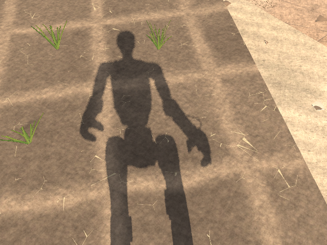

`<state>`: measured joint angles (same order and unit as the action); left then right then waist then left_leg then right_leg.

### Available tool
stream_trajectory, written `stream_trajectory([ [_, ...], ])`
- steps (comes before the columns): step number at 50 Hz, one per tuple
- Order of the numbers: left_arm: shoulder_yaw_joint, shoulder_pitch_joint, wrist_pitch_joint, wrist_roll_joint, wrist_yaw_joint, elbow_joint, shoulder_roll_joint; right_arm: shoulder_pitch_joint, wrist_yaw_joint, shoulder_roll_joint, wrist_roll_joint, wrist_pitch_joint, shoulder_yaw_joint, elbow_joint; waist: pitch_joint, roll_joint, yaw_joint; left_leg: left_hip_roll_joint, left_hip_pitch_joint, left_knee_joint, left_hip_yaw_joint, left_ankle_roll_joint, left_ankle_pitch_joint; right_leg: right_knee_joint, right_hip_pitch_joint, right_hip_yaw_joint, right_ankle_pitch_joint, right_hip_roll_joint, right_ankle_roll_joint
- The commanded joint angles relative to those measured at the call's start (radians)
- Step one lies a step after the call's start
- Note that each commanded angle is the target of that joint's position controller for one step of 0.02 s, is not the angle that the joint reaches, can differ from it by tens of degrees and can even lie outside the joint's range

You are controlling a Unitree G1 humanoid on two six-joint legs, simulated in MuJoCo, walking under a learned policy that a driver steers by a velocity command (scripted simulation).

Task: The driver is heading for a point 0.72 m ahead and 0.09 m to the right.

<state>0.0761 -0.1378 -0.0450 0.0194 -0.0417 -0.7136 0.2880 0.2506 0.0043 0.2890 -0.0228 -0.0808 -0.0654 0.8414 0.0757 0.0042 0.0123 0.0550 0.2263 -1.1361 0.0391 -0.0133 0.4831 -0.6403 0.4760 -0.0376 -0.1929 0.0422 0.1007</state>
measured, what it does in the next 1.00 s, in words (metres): walks ahead, turning right: left foot, then right foot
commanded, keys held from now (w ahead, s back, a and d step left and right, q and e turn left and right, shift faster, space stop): e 0.50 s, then no key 0.50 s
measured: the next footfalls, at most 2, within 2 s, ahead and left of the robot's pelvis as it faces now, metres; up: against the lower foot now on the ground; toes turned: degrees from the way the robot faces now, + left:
left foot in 0.36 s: +0.32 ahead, +0.11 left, +0.00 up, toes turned -23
right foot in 0.76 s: +0.21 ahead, -0.12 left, +0.00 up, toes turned -23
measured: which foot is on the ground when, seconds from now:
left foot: up 0.00-0.34, down 0.36-1.00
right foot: down 0.00-0.36, up 0.38-0.74, down 0.76-1.00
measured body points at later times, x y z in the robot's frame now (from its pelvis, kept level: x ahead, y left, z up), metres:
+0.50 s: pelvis +0.20 +0.03 +0.01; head +0.24 +0.03 +0.46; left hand +0.42 +0.27 -0.09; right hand +0.30 -0.27 -0.07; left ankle +0.32 +0.11 -0.72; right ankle +0.10 -0.07 -0.64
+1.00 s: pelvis +0.22 -0.01 +0.02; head +0.22 -0.02 +0.47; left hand +0.47 +0.14 -0.08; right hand +0.22 -0.30 -0.11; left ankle +0.29 +0.12 -0.72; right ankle +0.17 -0.10 -0.72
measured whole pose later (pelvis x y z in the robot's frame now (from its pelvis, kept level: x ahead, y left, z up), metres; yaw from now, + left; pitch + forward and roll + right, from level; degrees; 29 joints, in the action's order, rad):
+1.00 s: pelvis +0.22 -0.01 +0.02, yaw -24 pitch +0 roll -1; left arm 0.02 -0.17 0.00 -0.01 0.00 -0.71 0.21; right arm 0.16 0.00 0.28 0.01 0.01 -0.04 0.85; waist 0.01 -0.04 0.03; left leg 0.06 0.25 -0.51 -0.01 -0.05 0.24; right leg -0.51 0.22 0.01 -0.28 0.04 0.03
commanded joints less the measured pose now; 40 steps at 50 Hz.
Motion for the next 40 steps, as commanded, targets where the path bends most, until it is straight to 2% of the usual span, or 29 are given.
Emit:
stream_trajectory([
  [1,0.044,-0.144,-0.022,-0.006,0.009,0.038,0.155,-0.092,0.001,0.119,0.005,-0.071,-0.016,-0.131,-0.176,0.001,-0.059,0.029,0.532,-0.130,-0.121,0.024,-0.088,0.330,-0.558,0.499,0.247,-0.283,0.213],
  [2,0.034,-0.087,-0.020,-0.013,0.015,0.059,0.123,-0.075,0.008,0.137,0.024,-0.060,-0.027,-0.120,-0.144,0.006,-0.021,0.053,0.449,-0.074,-0.118,0.013,-0.115,0.331,-0.438,0.403,0.420,-0.251,0.193],
  [3,0.031,-0.067,-0.017,-0.020,0.020,0.074,0.119,-0.058,0.008,0.137,0.030,-0.043,-0.030,-0.120,-0.142,0.019,0.003,0.056,0.387,-0.051,-0.116,0.000,-0.128,0.338,-0.364,0.364,0.525,-0.231,0.189],
  [5,0.040,-0.067,-0.015,-0.018,0.032,0.076,0.146,-0.037,0.010,0.101,0.038,-0.015,-0.023,-0.122,-0.146,0.012,0.023,0.037,0.344,0.035,-0.091,-0.035,-0.164,0.339,-0.283,0.293,0.685,-0.203,0.190],
  [7,0.048,-0.082,-0.006,-0.013,0.049,0.070,0.171,-0.076,0.016,0.074,0.040,-0.002,-0.013,-0.138,-0.144,0.032,0.017,-0.001,0.333,0.176,-0.073,-0.060,-0.245,0.326,-0.240,0.240,0.729,-0.163,0.168],
  [10,0.049,-0.097,0.024,0.001,0.070,0.068,0.168,-0.161,0.009,0.059,0.033,0.002,0.000,-0.158,-0.175,0.090,-0.017,-0.054,0.257,0.401,-0.070,-0.071,-0.432,0.286,-0.218,0.217,0.612,-0.114,0.108],
  [13,0.048,-0.121,0.044,0.000,0.076,0.065,0.164,-0.220,-0.004,0.081,0.024,0.005,-0.005,-0.174,-0.183,0.110,-0.045,-0.084,0.222,0.525,-0.093,-0.066,-0.485,0.242,-0.249,0.294,0.467,-0.131,0.080],
  [15,0.045,-0.113,0.050,0.000,0.081,0.071,0.149,-0.212,-0.008,0.109,0.025,0.001,-0.017,-0.177,-0.176,0.120,-0.033,-0.084,0.211,0.590,-0.125,-0.048,-0.440,0.187,-0.291,0.378,0.388,-0.149,0.069],
  [16,0.043,-0.096,0.050,-0.001,0.083,0.079,0.143,-0.193,-0.009,0.121,0.027,-0.004,-0.023,-0.175,-0.169,0.133,-0.018,-0.082,0.192,0.624,-0.131,-0.032,-0.426,0.154,-0.304,0.416,0.354,-0.148,0.061],
  [17,0.040,-0.065,0.050,0.001,0.084,0.091,0.134,-0.154,-0.008,0.125,0.032,-0.012,-0.028,-0.167,-0.168,0.135,0.014,-0.072,0.133,0.699,-0.121,-0.010,-0.492,0.101,-0.298,0.425,0.306,-0.125,0.039],
  [18,0.029,-0.067,0.046,-0.006,0.083,0.105,0.098,-0.117,-0.003,0.150,0.046,-0.020,-0.034,-0.165,-0.207,0.094,0.024,0.004,0.010,0.743,-0.160,0.030,-0.652,-0.006,-0.264,0.400,0.208,-0.067,0.001],
  [19,0.011,-0.136,0.043,-0.027,0.081,0.118,0.039,-0.086,0.009,0.201,0.065,-0.017,-0.040,-0.175,-0.291,-0.100,-0.009,0.214,-0.209,0.699,-0.341,0.114,-1.033,-0.245,-0.117,0.290,-0.209,0.039,-0.055],
  [20,0.012,-0.279,0.046,-0.007,0.077,0.121,0.062,-0.050,0.008,0.209,0.073,0.005,-0.044,-0.156,-0.373,-0.330,-0.067,0.417,-0.358,0.734,-0.657,0.307,-1.023,-0.453,0.082,0.220,-0.571,0.107,-0.103],
  [21,0.036,-0.297,0.055,-0.003,0.076,0.085,0.162,-0.090,0.006,0.151,0.043,0.016,-0.033,-0.180,-0.338,-0.216,-0.056,0.397,-0.303,0.759,-0.663,0.315,-0.801,-0.578,0.132,0.228,-0.505,0.029,-0.139],
  [22,0.050,-0.205,0.073,0.003,0.080,0.086,0.201,-0.113,0.010,0.100,0.040,0.027,-0.019,-0.194,-0.264,-0.138,-0.024,0.323,-0.238,0.758,-0.511,0.266,-0.666,-0.631,0.158,0.197,-0.424,-0.002,-0.159],
  [23,0.052,-0.169,0.092,0.004,0.085,0.087,0.191,-0.146,0.011,0.086,0.042,0.039,-0.012,-0.199,-0.220,-0.095,-0.026,0.265,-0.155,0.782,-0.412,0.235,-0.558,-0.635,0.152,0.174,-0.365,-0.023,-0.173],
  [24,0.053,-0.148,0.106,0.000,0.089,0.100,0.183,-0.175,0.015,0.092,0.036,0.049,-0.012,-0.199,-0.178,-0.107,-0.031,0.238,-0.079,0.812,-0.354,0.227,-0.475,-0.626,0.142,0.164,-0.312,-0.045,-0.179],
  [25,0.045,-0.144,0.114,0.002,0.085,0.106,0.151,-0.189,0.020,0.107,0.043,0.055,-0.016,-0.196,-0.147,-0.132,-0.038,0.197,-0.004,0.843,-0.278,0.218,-0.449,-0.599,0.097,0.129,-0.272,-0.050,-0.182],
  [26,0.037,-0.141,0.114,0.002,0.084,0.112,0.120,-0.184,0.024,0.106,0.048,0.059,-0.017,-0.191,-0.141,-0.148,-0.033,0.168,0.022,0.860,-0.230,0.220,-0.453,-0.553,0.066,0.105,-0.253,-0.044,-0.182],
  [27,0.029,-0.137,0.111,0.000,0.085,0.117,0.097,-0.174,0.025,0.104,0.048,0.060,-0.017,-0.184,-0.151,-0.153,-0.027,0.164,0.010,0.863,-0.203,0.232,-0.480,-0.503,0.050,0.092,-0.253,-0.041,-0.182],
  [30,0.012,-0.106,0.099,-0.014,0.081,0.127,0.069,-0.164,0.024,0.118,0.038,0.063,-0.022,-0.168,-0.198,-0.147,-0.012,0.197,-0.035,0.849,-0.174,0.261,-0.556,-0.333,-0.016,0.086,-0.250,-0.063,-0.171],
  [33,0.007,-0.091,0.095,-0.017,0.069,0.126,0.075,-0.161,0.015,0.141,0.026,0.072,-0.027,-0.153,-0.208,-0.166,0.002,0.214,-0.035,0.848,-0.166,0.265,-0.521,-0.173,-0.106,0.060,-0.209,-0.065,-0.152],
  [35,0.009,-0.104,0.093,-0.016,0.059,0.117,0.081,-0.156,0.011,0.147,0.016,0.080,-0.026,-0.139,-0.197,-0.165,-0.005,0.214,-0.031,0.830,-0.168,0.253,-0.464,-0.046,-0.165,0.039,-0.160,-0.053,-0.130],
  [37,0.009,-0.154,0.089,-0.022,0.049,0.087,0.071,-0.155,0.009,0.132,0.001,0.086,-0.017,-0.119,-0.182,-0.150,-0.040,0.185,0.031,0.780,-0.138,0.201,-0.414,0.180,-0.302,0.008,-0.021,-0.028,-0.087],
  [38,0.012,-0.151,0.089,-0.031,0.050,0.092,0.094,-0.107,0.005,0.103,-0.001,0.083,-0.008,-0.094,-0.173,-0.109,-0.034,0.152,0.096,0.742,-0.111,0.127,-0.335,0.257,-0.382,0.071,0.055,-0.066,-0.052],
  [39,0.021,-0.152,0.090,-0.041,0.060,0.108,0.162,-0.089,-0.006,0.033,0.032,0.077,0.014,-0.105,-0.204,0.113,0.006,0.056,0.192,0.540,-0.001,0.030,-0.165,0.310,-0.461,0.317,0.207,-0.267,0.012],
  [40,0.015,-0.076,0.084,-0.052,0.055,0.115,0.163,-0.117,-0.002,0.029,0.038,0.072,0.014,-0.125,-0.149,0.258,0.017,-0.013,0.200,0.530,0.001,-0.014,0.002,0.342,-0.275,0.403,0.140,-0.367,0.136],
])
Over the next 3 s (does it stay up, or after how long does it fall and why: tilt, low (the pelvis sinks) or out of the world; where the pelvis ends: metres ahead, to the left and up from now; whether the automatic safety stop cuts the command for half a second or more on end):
stays up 0.23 0.00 0.02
